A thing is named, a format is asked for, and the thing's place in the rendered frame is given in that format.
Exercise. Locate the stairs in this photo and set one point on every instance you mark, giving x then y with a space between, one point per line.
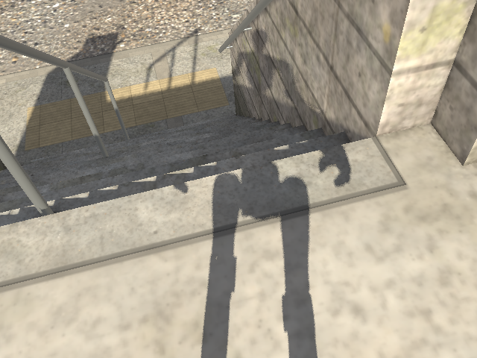
83 177

